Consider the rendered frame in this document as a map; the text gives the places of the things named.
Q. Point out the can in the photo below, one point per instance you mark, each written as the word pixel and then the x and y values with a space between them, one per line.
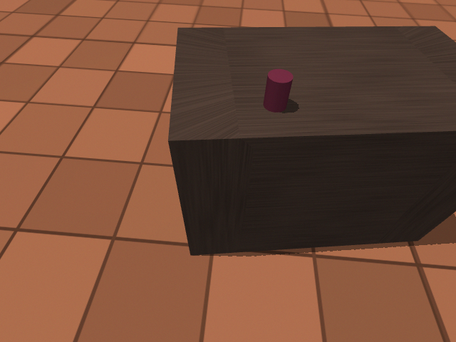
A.
pixel 278 86

